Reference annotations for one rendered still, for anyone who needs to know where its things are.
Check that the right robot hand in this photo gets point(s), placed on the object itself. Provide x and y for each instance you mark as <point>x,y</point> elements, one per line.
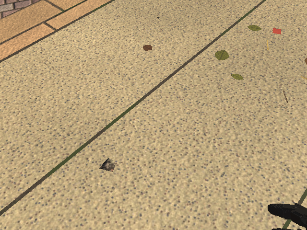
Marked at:
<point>296,213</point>

